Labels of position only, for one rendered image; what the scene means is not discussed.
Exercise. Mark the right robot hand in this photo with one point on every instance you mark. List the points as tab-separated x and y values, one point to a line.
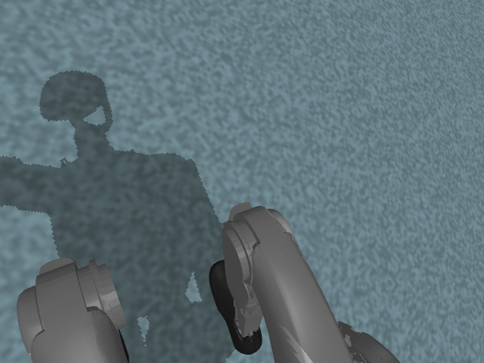
364	348

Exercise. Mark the right robot foot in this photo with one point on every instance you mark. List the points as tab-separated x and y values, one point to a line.
225	305

